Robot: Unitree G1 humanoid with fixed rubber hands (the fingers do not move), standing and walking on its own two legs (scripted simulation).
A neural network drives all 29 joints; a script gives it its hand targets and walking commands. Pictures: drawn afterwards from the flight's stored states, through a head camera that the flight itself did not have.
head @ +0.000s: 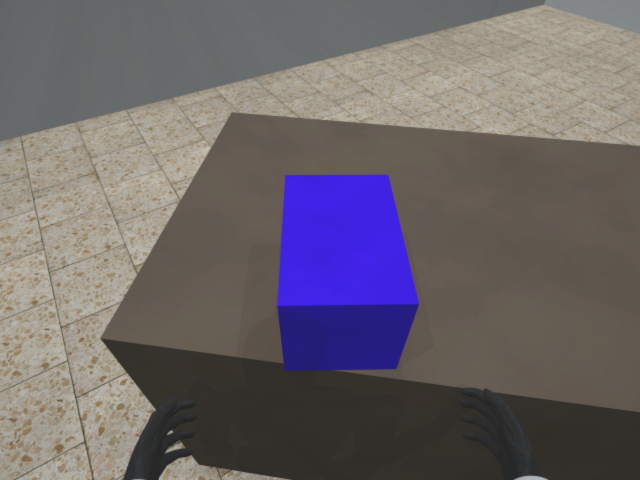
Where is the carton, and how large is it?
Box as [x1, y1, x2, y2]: [277, 175, 418, 370]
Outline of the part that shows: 285,175 277,304 285,370 395,368 416,311 418,302 388,176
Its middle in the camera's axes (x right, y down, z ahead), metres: +0.03 +0.05 +0.59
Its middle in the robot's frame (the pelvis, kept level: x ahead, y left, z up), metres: +0.41 +0.01 +0.02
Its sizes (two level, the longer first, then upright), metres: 0.242 0.162 0.167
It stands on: a pedestal, 0.72 m high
